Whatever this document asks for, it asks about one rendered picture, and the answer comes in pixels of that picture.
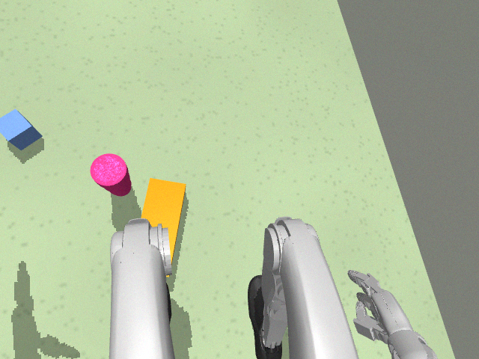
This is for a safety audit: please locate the right robot arm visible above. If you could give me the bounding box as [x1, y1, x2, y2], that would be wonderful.
[387, 330, 438, 359]

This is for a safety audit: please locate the right robot hand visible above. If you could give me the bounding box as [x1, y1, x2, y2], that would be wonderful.
[347, 270, 413, 344]

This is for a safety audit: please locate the right robot foot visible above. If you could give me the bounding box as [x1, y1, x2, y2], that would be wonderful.
[248, 275, 282, 359]

